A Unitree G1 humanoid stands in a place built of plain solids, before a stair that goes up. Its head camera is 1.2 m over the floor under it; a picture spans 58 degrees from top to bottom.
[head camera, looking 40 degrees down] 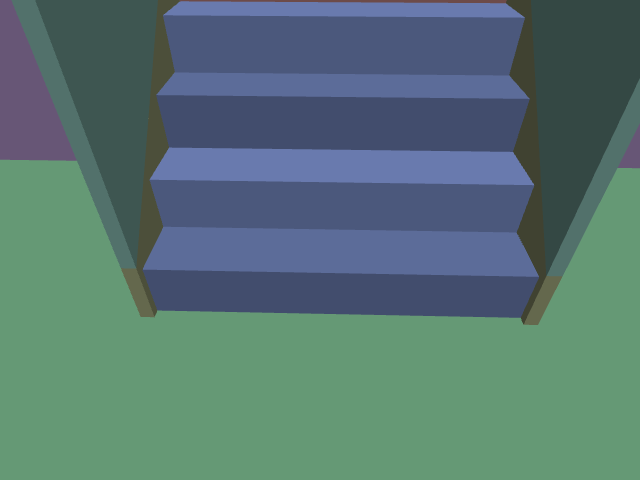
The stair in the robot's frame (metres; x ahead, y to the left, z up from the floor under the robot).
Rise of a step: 0.20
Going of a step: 0.23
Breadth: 1.30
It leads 1 degrees to the right of straight ahead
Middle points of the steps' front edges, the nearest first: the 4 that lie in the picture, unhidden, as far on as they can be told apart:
1.02 -0.06 0.21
1.24 -0.07 0.41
1.47 -0.07 0.61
1.70 -0.08 0.82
